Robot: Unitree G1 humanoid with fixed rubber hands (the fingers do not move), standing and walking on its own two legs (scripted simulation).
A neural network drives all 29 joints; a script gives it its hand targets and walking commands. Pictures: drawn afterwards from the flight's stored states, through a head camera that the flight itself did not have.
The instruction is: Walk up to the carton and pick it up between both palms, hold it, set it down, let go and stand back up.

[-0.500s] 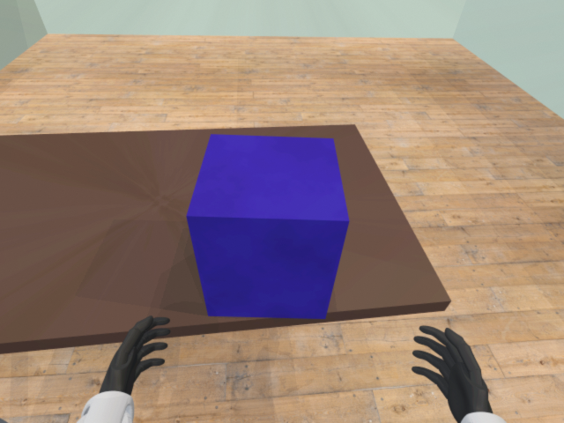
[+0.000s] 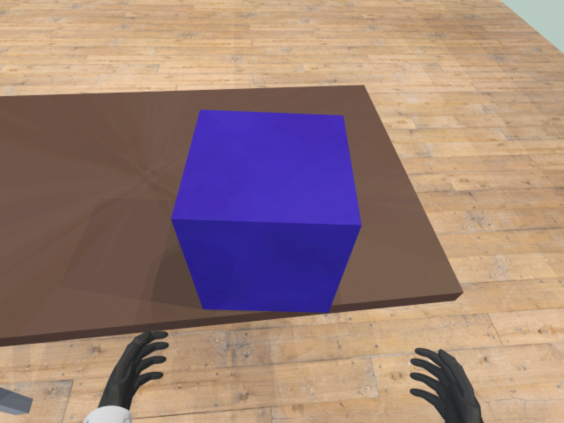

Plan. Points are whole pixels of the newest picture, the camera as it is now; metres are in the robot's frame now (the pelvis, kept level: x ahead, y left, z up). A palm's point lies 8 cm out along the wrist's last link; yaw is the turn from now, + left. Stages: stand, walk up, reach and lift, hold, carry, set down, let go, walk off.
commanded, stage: set down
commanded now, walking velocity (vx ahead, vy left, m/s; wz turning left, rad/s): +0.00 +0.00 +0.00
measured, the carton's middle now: (268, 218) +0.40 +0.03 +0.04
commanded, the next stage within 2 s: let go in 1.18 s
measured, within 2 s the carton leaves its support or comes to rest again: neither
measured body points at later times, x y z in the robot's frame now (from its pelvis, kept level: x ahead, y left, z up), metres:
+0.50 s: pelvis -0.01 +0.00 +0.00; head +0.02 +0.02 +0.45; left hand +0.14 +0.23 -0.08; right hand +0.14 -0.23 -0.08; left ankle +0.01 +0.11 -0.74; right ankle -0.05 -0.07 -0.74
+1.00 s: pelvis +0.00 +0.00 +0.00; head +0.03 +0.02 +0.45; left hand +0.15 +0.23 -0.09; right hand +0.14 -0.23 -0.10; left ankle +0.01 +0.11 -0.74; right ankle -0.05 -0.07 -0.74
